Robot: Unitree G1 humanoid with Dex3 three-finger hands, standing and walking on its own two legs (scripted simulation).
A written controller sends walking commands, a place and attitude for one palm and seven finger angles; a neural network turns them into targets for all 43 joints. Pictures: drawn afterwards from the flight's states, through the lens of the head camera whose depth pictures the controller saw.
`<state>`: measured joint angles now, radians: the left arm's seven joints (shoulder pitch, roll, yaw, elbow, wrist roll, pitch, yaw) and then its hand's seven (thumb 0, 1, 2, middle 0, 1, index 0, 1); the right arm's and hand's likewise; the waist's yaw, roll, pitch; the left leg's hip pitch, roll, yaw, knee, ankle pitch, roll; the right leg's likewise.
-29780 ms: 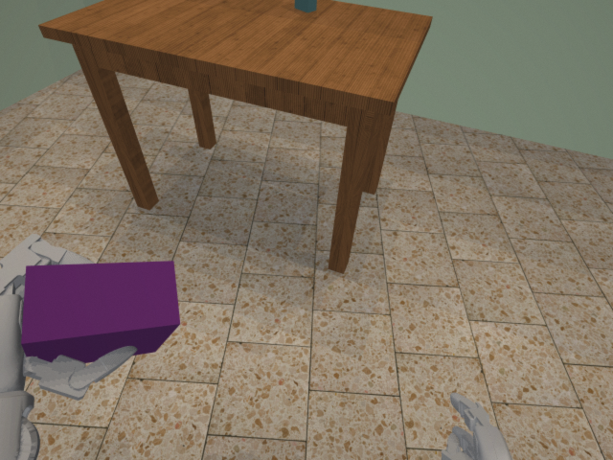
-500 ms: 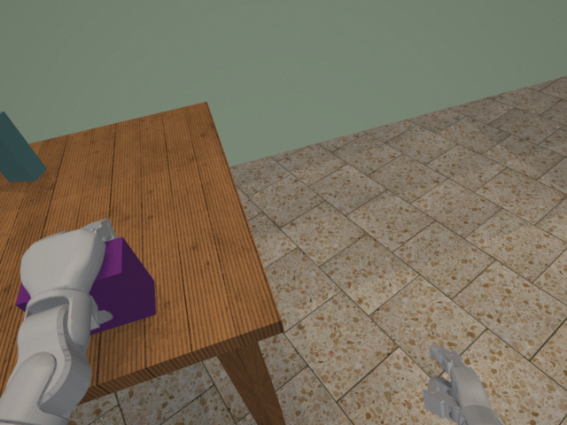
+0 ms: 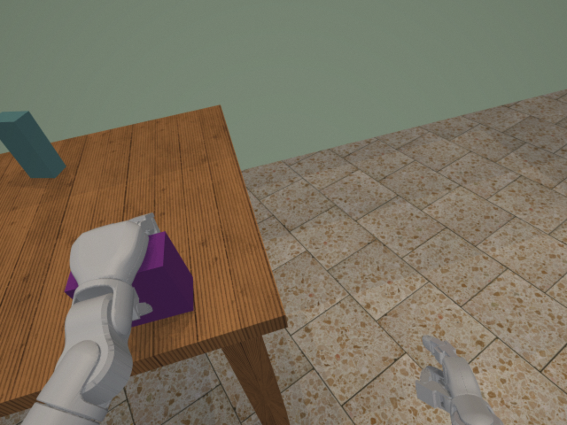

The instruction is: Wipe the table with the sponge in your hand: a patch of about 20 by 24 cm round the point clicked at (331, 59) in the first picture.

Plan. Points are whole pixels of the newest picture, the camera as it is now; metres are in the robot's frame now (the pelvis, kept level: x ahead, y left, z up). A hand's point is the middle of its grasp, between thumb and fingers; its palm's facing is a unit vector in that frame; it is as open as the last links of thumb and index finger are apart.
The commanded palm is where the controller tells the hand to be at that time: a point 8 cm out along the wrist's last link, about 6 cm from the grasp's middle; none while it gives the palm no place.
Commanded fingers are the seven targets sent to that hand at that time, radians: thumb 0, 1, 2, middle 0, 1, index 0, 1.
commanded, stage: slide across to the third lane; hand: left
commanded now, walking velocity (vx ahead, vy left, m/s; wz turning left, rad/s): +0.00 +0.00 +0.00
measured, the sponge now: (142, 290) +0.26 +0.27 +0.07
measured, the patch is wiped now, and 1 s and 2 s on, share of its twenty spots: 0.70 0.85 0.95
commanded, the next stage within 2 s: wipe forward along the third lane in 0.26 s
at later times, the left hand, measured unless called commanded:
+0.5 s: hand (163, 259) +0.29 +0.23 +0.11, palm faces +0.08 -0.03 -1.00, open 10.5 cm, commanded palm +0.26 +0.23 +0.15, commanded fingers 0.00 0.10 1.30 -1.20 -1.60 -1.20 -1.60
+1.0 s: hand (166, 235) +0.33 +0.25 +0.11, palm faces +0.03 +0.01 -1.00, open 10.5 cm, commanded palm +0.31 +0.25 +0.13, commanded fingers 0.00 0.10 1.30 -1.20 -1.60 -1.20 -1.60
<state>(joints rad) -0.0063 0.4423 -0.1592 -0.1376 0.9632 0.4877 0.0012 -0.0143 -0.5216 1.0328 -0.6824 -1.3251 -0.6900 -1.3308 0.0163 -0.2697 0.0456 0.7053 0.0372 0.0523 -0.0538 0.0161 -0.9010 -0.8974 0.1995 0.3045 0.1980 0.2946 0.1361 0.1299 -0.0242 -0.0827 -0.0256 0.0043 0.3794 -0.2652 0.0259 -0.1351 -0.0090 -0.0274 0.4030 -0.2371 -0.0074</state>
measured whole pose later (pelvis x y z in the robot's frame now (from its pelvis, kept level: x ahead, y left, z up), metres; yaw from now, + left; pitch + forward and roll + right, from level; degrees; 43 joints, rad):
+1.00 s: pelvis -0.01 -0.03 +0.00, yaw +0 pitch +0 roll +1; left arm -0.39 0.43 -0.17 0.35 0.99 0.45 0.02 0.00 -0.53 1.03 -0.70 -1.31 -0.71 -1.32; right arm 0.06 -0.29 0.04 0.76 0.05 0.06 -0.07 0.02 -0.90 -0.90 0.20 0.30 0.20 0.29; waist 0.09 0.10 -0.05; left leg -0.15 0.01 -0.01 0.40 -0.26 -0.01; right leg -0.21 0.02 -0.04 0.44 -0.24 -0.04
